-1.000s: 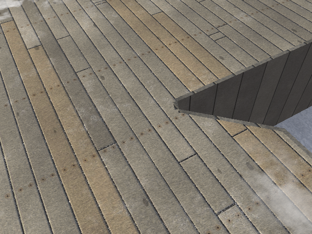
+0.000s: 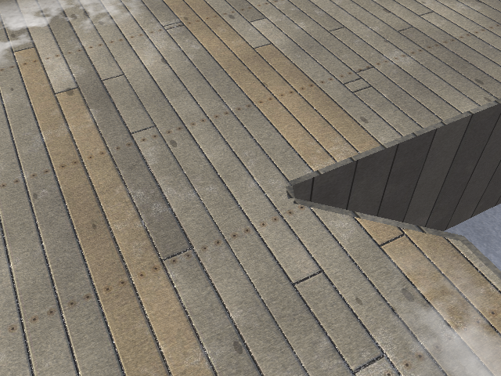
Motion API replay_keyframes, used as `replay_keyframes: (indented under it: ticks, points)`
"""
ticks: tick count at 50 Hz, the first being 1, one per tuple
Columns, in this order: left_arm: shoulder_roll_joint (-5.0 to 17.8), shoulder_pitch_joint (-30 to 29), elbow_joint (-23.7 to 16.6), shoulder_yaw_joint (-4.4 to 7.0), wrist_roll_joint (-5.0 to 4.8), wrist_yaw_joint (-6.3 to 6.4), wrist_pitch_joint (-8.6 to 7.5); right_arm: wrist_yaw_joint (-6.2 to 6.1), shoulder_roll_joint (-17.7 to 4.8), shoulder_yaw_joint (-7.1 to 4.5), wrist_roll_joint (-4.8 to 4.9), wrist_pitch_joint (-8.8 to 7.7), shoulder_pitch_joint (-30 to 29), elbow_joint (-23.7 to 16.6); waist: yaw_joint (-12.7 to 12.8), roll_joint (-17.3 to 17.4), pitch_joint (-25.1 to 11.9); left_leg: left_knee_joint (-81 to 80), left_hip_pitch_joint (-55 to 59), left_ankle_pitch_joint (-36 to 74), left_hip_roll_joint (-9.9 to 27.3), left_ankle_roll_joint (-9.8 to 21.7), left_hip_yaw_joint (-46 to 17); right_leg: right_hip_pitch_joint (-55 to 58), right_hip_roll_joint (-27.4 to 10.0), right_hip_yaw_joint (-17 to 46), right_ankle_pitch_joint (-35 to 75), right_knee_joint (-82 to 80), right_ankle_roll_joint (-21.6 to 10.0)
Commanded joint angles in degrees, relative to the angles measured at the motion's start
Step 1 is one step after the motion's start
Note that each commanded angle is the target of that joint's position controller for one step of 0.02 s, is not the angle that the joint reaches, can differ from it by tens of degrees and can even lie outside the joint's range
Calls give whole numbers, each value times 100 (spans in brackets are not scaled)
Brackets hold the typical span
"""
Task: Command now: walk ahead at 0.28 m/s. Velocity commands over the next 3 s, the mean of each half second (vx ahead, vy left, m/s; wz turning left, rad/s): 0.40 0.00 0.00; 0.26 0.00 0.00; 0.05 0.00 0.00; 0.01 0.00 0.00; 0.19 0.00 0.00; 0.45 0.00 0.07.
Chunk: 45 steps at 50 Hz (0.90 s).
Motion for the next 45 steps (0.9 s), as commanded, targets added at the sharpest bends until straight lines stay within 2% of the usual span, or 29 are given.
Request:
replay_keyframes:
  ticks: [1,3,4,5,6,7,8,10,12,13,16,18,20,21,22,23,24,25,26,27,28,29,30,31,33,36,39,42,45]
  points:
    - [988,360,-111,192,-44,-53,-198,96,-253,-49,59,-280,-243,-394,127,-953,690,266,-1188,-138,-136,183,263,82,-1367,2212,-2319,-1851,-1031]
    - [971,58,-274,180,-51,-74,-224,145,-275,-64,79,-353,-49,-347,-102,-901,769,-46,-517,4,-95,384,206,-454,-1402,2254,-1983,-1895,-1041]
    - [939,-394,-450,155,-67,-87,-233,156,-271,-73,89,-372,431,-189,-411,-812,803,-598,180,112,-48,500,107,-962,-1169,1825,-1553,-1599,-872]
    - [695,-915,-688,85,-91,-100,-278,160,-528,-152,73,-408,1056,37,-695,-209,803,-1122,902,27,276,646,-562,-1597,-638,958,-739,-734,-523]
    - [365,-1132,-892,11,-34,-122,-415,175,-1103,-334,121,-431,1791,294,-814,1235,637,-1794,2020,445,1114,1004,-2104,-2580,145,-237,111,1110,-67]
    - [545,-1169,-979,46,39,-143,-547,226,-1188,-355,48,-443,2142,338,-900,1587,525,-2044,2692,1551,2002,1382,-3398,-3596,164,-180,-804,2435,46]
    - [649,-1027,-926,83,-18,-199,-603,240,-862,-257,-45,-460,1936,278,-647,887,559,-1864,2829,2094,2067,1380,-3207,-4030,-126,104,-876,3262,-57]
    - [564,-1017,-948,69,-124,-269,-630,285,-696,-198,-61,-436,1574,140,-441,420,617,-1939,2914,2805,1878,1200,-2382,-4569,-475,25,-236,3737,-201]
    - [436,-1242,-1102,67,-56,-303,-602,279,-402,-86,-82,-331,1509,136,-367,379,614,-2188,2578,3477,1581,935,-1605,-4326,-692,-144,316,3392,-186]
    - [320,-1264,-1128,31,-44,-344,-578,241,-364,-65,-82,-283,1431,89,-316,480,635,-2332,2278,3573,1418,913,-1270,-4045,-681,-263,541,3029,-107]
    - [26,-1959,-1444,-117,11,-401,-512,90,-571,-76,-90,-255,1051,-138,-336,475,857,-2855,623,2876,821,729,-401,-2343,-341,-656,1811,1020,141]
    - [204,-2192,-1635,-102,-11,-398,-460,59,-903,-174,-35,-311,1252,-67,-320,668,896,-3153,452,2744,1042,777,-472,-1707,-222,-643,2173,451,134]
    - [465,-2205,-1749,-43,-44,-393,-438,61,-915,-225,43,-330,1256,-13,-182,652,913,-3012,937,3204,1230,691,-416,-1627,-212,-499,2268,-20,-30]
    - [613,-2084,-1764,18,-41,-391,-448,67,-928,-246,42,-317,1229,-8,-58,662,763,-2707,1248,4036,1304,610,-363,-1440,-144,-490,2225,-144,-132]
    - [758,-1779,-1713,95,-38,-381,-453,71,-972,-274,17,-277,1190,-15,135,751,456,-2211,1509,5143,1344,523,-273,-1035,-25,-545,2106,-122,-241]
    - [930,-1074,-1516,208,-56,-357,-436,75,-970,-285,-29,-210,1129,-38,489,820,-25,-1352,1567,6100,1264,413,-120,-231,118,-619,1951,-38,-381]
    - [1123,-180,-1240,334,-82,-320,-397,82,-929,-266,-71,-154,1083,-98,893,784,-544,-225,1181,6270,1052,261,10,921,125,-613,1896,-75,-532]
    - [1513,798,-1041,441,-12,-261,-353,97,-704,-173,-184,-143,1151,-251,1128,87,-1273,1605,-199,4390,734,120,104,2649,-1001,746,1438,44,-887]
    - [1741,1150,-902,446,89,-322,-351,167,288,65,-92,-258,1951,-257,573,-1671,-2265,3684,-1941,-362,-431,-173,-205,3923,-2404,3837,-291,-1058,-1876]
    - [1211,831,-919,302,36,-352,-388,199,-296,-63,81,-422,1434,-276,735,-1226,-1690,4453,-2524,-620,-235,-12,-823,3388,-2185,4342,-828,-1784,-1655]
    - [977,246,-1005,229,16,-344,-435,211,-635,-171,241,-515,782,-519,567,-966,-700,4577,-2961,-154,58,111,-618,2491,-2060,3387,-480,-1867,-1403]
    - [838,-256,-1123,178,56,-368,-488,170,-709,-186,217,-554,453,-583,368,-316,-347,4339,-2662,436,387,175,-525,1545,-1887,2649,330,-1986,-1273]
    - [674,-592,-1165,128,148,-407,-522,110,-728,-264,105,-520,262,-590,155,-93,-18,4044,-2287,754,571,175,-426,703,-1626,1958,1481,-2079,-1115]
    - [600,-711,-1141,97,230,-412,-548,93,-581,-268,74,-439,523,-559,-108,-370,-76,3916,-1822,847,696,137,-466,270,-1529,1478,2343,-2146,-1152]
    - [416,-584,-976,33,219,-423,-573,57,-389,-284,56,-290,776,-475,-274,-417,0,3542,-1409,707,687,27,-349,-231,-1326,742,3936,-2183,-1187]
    - [663,-476,-827,29,273,-278,-564,23,-396,-321,-67,-215,221,-748,-333,-338,100,2470,-1612,1271,662,-211,-210,-396,-1235,214,5005,-2183,-1221]
    - [809,-323,-765,37,270,-164,-457,70,-231,-242,-96,-188,-358,-868,-142,-359,-118,988,-1170,2298,535,-269,-35,-288,-974,-202,4974,-2023,-1015]
    - [923,-12,-583,63,180,-121,-374,101,-376,-253,-35,-134,-809,-969,54,-353,-198,316,-982,2589,373,-270,-38,113,-1129,-31,4459,-1890,-1004]
    - [919,-87,-501,80,67,-118,-288,103,-494,-295,-91,-106,-862,-989,-67,-326,-141,-365,-663,2401,274,-83,-23,303,-1206,161,3858,-1355,-875]
Next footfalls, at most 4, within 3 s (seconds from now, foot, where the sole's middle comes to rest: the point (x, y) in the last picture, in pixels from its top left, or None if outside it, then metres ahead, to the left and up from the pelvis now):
0.48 right None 0.42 -0.12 -0.77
0.94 left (224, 370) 0.56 0.11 -0.77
2.96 right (293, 236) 1.00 -0.10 -0.77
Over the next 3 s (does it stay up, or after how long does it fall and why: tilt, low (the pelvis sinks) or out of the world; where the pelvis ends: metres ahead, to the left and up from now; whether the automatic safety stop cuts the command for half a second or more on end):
stays up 0.82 0.00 -0.02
